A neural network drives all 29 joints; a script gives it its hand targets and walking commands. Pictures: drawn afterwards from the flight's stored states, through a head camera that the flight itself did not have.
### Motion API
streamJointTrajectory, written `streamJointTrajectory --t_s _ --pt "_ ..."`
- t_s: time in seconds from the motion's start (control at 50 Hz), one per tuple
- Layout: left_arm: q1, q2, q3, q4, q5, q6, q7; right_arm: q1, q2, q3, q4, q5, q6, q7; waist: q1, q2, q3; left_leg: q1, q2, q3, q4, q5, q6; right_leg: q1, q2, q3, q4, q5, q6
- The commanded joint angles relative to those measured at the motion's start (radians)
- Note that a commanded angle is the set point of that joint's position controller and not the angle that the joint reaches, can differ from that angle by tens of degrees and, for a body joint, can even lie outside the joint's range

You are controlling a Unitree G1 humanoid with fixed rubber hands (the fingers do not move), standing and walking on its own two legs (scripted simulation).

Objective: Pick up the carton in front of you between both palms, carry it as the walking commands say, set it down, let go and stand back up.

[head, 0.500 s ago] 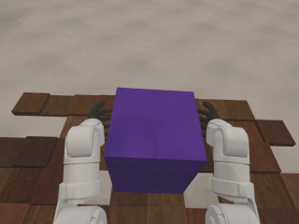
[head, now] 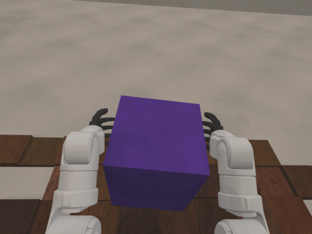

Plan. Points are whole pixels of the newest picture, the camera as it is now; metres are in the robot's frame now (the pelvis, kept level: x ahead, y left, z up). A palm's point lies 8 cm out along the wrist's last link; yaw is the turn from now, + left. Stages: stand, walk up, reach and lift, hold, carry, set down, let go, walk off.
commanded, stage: carry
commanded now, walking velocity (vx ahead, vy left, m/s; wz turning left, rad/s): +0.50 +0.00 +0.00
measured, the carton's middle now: (153, 156) +0.33 -0.01 +0.02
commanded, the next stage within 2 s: none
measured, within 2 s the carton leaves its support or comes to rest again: neither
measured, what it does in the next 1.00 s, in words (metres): goes down: right foot, then left foot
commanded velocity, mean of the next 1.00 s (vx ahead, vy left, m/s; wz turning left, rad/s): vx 0.45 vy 0.00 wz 0.00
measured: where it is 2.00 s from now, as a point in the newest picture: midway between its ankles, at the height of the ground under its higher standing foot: (144, 140)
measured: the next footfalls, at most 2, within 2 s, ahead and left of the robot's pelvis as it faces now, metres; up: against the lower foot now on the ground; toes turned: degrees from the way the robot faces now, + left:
right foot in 0.30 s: +0.39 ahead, -0.10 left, +0.00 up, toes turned -9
left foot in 0.70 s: +0.65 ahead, +0.09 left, -0.02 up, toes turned +6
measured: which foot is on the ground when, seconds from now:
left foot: down 0.00-0.34, up 0.36-0.68, down 0.70-1.00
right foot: up 0.00-0.28, down 0.30-0.74, up 0.76-1.00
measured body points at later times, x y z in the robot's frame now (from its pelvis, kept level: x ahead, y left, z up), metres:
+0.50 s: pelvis +0.32 -0.02 +0.00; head +0.40 -0.03 +0.45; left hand +0.69 +0.14 +0.08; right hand +0.71 -0.16 +0.08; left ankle +0.27 +0.10 -0.64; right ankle +0.35 -0.09 -0.73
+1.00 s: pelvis +0.65 +0.03 -0.02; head +0.70 +0.04 +0.43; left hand +1.03 +0.16 +0.06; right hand +1.01 -0.14 +0.07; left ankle +0.61 +0.09 -0.76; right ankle +0.68 -0.11 -0.64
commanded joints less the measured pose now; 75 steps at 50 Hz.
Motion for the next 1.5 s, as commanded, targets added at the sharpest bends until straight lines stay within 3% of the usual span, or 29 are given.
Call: streamJointTrajectory --t_s 0.0,0.2,0.28,0.3,0.32,0.34,0.42,0.54,0.64,0.7,0.74,0.76,0.78,0.82,0.9,1.0,1.06,1.12,1.14,1.16,1.18,1.22,1.24,1.34,1.4,1.42,1.44,1.46,1.48 --pt "-0.735 -1.020 -0.622 -0.073 -0.416 -0.051 -0.213 -0.822 0.991 0.660 -0.084 0.503 -0.041 0.272 0.010 0.118 -0.343 0.363 0.303 -0.382 -0.257 0.099 0.084 -0.196 -0.057 0.016 -0.040 0.074 0.002" --pt "-0.777 -1.074 -0.565 0.020 -0.398 -0.057 -0.190 -0.854 1.058 0.577 0.019 0.488 -0.044 0.265 -0.036 0.142 -0.281 0.572 0.179 -0.118 -0.199 0.674 0.026 -0.160 0.041 -0.153 -0.661 0.404 -0.009" --pt "-0.746 -1.083 -0.562 0.031 -0.393 -0.041 -0.201 -0.815 1.064 0.570 0.023 0.465 -0.028 0.263 0.021 0.173 -0.377 0.503 0.147 -0.014 0.071 0.893 -0.055 0.296 0.106 -0.215 -0.909 0.535 -0.057" --pt "-0.744 -1.075 -0.561 0.025 -0.389 -0.042 -0.206 -0.832 1.072 0.579 0.020 0.467 -0.028 0.265 0.067 0.114 -0.436 0.348 0.126 -0.013 0.248 0.712 -0.080 0.543 0.036 -0.161 -0.899 0.590 -0.075" --pt "-0.739 -1.073 -0.559 0.030 -0.390 -0.044 -0.211 -0.859 1.080 0.588 0.010 0.467 -0.026 0.266 0.079 -0.061 -0.530 0.044 0.085 -0.063 0.485 0.196 -0.091 0.873 -0.216 0.128 -0.765 0.837 -0.153" --pt "-0.705 -1.063 -0.547 0.057 -0.386 -0.051 -0.212 -0.839 1.091 0.578 0.016 0.467 -0.020 0.265 0.114 -0.266 -0.607 -0.293 -0.053 -0.118 0.796 -0.347 -0.132 1.094 -0.384 0.463 -0.806 0.792 -0.324" --pt "-0.889 -1.150 -0.635 -0.148 -0.484 -0.068 -0.222 -0.923 1.094 0.607 -0.099 0.462 -0.040 0.235 0.088 -0.009 -0.459 -0.365 0.076 -0.197 0.700 -0.204 -0.074 0.779 -0.282 0.288 -0.894 0.524 -0.215" --pt "-0.837 -1.096 -0.671 -0.210 -0.517 -0.054 -0.231 -0.810 1.018 0.627 -0.163 0.400 -0.041 0.184 0.093 -0.107 -0.426 -0.317 0.064 -0.101 0.341 -0.089 -0.102 0.668 -0.211 0.092 -0.876 0.632 -0.203" --pt "-0.721 -1.044 -0.657 -0.088 -0.464 -0.044 -0.255 -0.743 0.983 0.638 -0.083 0.370 -0.026 0.205 0.101 -0.136 -0.376 -0.115 0.004 -0.016 -0.035 0.208 -0.089 0.643 -0.145 -0.045 -0.815 0.786 -0.107" --pt "-0.707 -1.045 -0.640 -0.005 -0.441 -0.049 -0.264 -0.713 0.988 0.622 0.007 0.376 -0.029 0.236 0.011 -0.058 -0.402 0.265 -0.043 0.083 -0.218 0.394 -0.074 0.516 -0.073 -0.156 -0.489 0.764 -0.036" --pt "-0.699 -1.036 -0.622 0.053 -0.417 -0.051 -0.269 -0.666 0.998 0.583 0.090 0.383 -0.031 0.251 -0.037 0.158 -0.413 0.629 0.221 -0.259 -0.037 0.826 -0.092 0.078 0.014 -0.088 -0.143 -0.068 0.010" --pt "-0.694 -1.080 -0.597 0.116 -0.424 -0.046 -0.270 -0.695 0.953 0.557 0.102 0.371 -0.035 0.254 -0.013 0.279 -0.481 0.853 0.356 -0.489 0.024 1.059 0.072 -0.164 0.084 -0.003 0.068 -0.162 0.029" --pt "-0.688 -1.089 -0.573 0.126 -0.415 -0.051 -0.266 -0.707 0.981 0.564 0.111 0.384 -0.039 0.261 -0.041 0.276 -0.545 0.880 0.415 -0.603 -0.034 0.748 0.183 -0.283 0.067 0.033 0.203 -0.151 0.011" --pt "-0.796 -1.124 -0.583 0.050 -0.425 -0.068 -0.252 -0.833 1.082 0.597 0.029 0.452 -0.059 0.280 -0.037 0.102 -0.458 0.720 0.342 -0.538 -0.102 0.407 0.158 -0.354 0.004 0.061 0.185 -0.049 -0.004" --pt "-0.816 -1.140 -0.594 -0.048 -0.411 -0.093 -0.200 -0.959 1.142 0.644 -0.096 0.542 -0.070 0.281 -0.007 0.100 -0.421 0.560 0.298 -0.414 -0.135 0.311 0.105 -0.321 -0.022 0.023 0.083 0.019 -0.005" --pt "-0.759 -1.076 -0.618 -0.102 -0.386 -0.090 -0.162 -0.871 1.075 0.641 -0.112 0.535 -0.062 0.270 -0.031 0.159 -0.392 0.616 0.248 -0.254 -0.046 0.758 0.091 -0.425 -0.009 -0.044 -0.077 0.069 0.003" --pt "-0.723 -1.048 -0.626 -0.081 -0.381 -0.074 -0.170 -0.815 1.027 0.631 -0.092 0.507 -0.045 0.266 -0.037 0.157 -0.339 0.512 0.156 -0.118 -0.059 0.878 0.024 -0.196 0.062 -0.142 -0.525 0.260 -0.004" --pt "-0.681 -1.034 -0.623 -0.041 -0.382 -0.065 -0.193 -0.760 1.017 0.619 -0.028 0.475 -0.040 0.269 0.060 0.175 -0.412 0.390 0.124 -0.007 0.172 1.071 -0.060 0.230 0.140 -0.208 -0.702 0.532 -0.049" --pt "-0.686 -1.039 -0.624 -0.030 -0.372 -0.076 -0.201 -0.796 1.030 0.612 -0.046 0.471 -0.041 0.269 0.110 0.008 -0.528 0.159 0.089 -0.035 0.406 0.959 -0.153 0.587 0.053 -0.078 -0.724 0.744 -0.132" --pt "-0.625 -1.063 -0.627 -0.014 -0.382 -0.091 -0.207 -0.833 1.020 0.620 -0.079 0.479 -0.039 0.273 0.221 -0.262 -0.583 -0.152 -0.045 -0.068 0.774 0.278 -0.242 0.842 -0.131 0.265 -0.807 1.087 -0.293" --pt "-0.635 -1.088 -0.646 -0.034 -0.407 -0.093 -0.210 -0.840 1.063 0.632 -0.093 0.476 -0.043 0.272 0.194 -0.353 -0.586 -0.376 -0.080 -0.169 0.963 -0.387 -0.231 0.958 -0.221 0.379 -0.770 1.274 -0.357" --pt "-0.734 -1.145 -0.699 -0.134 -0.480 -0.096 -0.214 -0.842 1.046 0.598 -0.124 0.447 -0.052 0.258 0.155 -0.061 -0.499 -0.439 0.009 -0.271 0.815 -0.380 -0.124 0.829 -0.212 0.345 -0.747 0.977 -0.247" --pt "-0.809 -1.165 -0.719 -0.191 -0.515 -0.095 -0.215 -0.841 1.034 0.581 -0.144 0.431 -0.055 0.248 0.120 -0.003 -0.460 -0.394 0.051 -0.292 0.633 -0.358 -0.097 0.732 -0.194 0.306 -0.753 0.839 -0.187" --pt "-0.834 -1.124 -0.730 -0.215 -0.546 -0.066 -0.229 -0.769 0.944 0.556 -0.173 0.364 -0.040 0.211 0.067 -0.106 -0.479 0.078 0.017 -0.174 -0.017 0.165 -0.132 0.426 -0.081 0.030 -0.751 0.580 -0.126" --pt "-0.798 -1.088 -0.717 -0.125 -0.517 -0.047 -0.233 -0.756 0.914 0.565 -0.123 0.356 -0.017 0.228 0.007 0.008 -0.472 0.454 0.033 -0.103 -0.219 0.575 -0.119 0.175 -0.002 -0.056 -0.512 0.291 -0.085" --pt "-0.791 -1.049 -0.692 -0.085 -0.493 -0.039 -0.233 -0.768 0.907 0.565 -0.097 0.364 -0.006 0.244 0.022 0.093 -0.409 0.500 0.080 -0.151 -0.249 0.633 -0.132 0.074 0.056 -0.047 -0.371 -0.016 -0.057" --pt "-0.786 -1.008 -0.664 -0.027 -0.467 -0.022 -0.231 -0.779 0.873 0.550 -0.046 0.376 0.009 0.254 0.041 0.147 -0.389 0.572 0.211 -0.297 -0.096 1.099 -0.131 -0.062 0.098 -0.026 -0.238 -0.207 -0.014" --pt "-0.762 -0.999 -0.630 0.053 -0.452 -0.003 -0.229 -0.818 0.833 0.532 -0.009 0.375 0.025 0.259 0.064 0.196 -0.391 0.610 0.320 -0.324 -0.019 1.267 -0.080 -0.118 0.070 0.055 -0.234 -0.178 -0.004" --pt "-0.777 -0.987 -0.596 0.071 -0.437 0.011 -0.226 -0.831 0.832 0.522 0.036 0.380 0.034 0.263 0.059 0.199 -0.433 0.557 0.358 -0.348 -0.043 1.067 -0.007 -0.082 0.021 0.098 -0.295 -0.116 0.008"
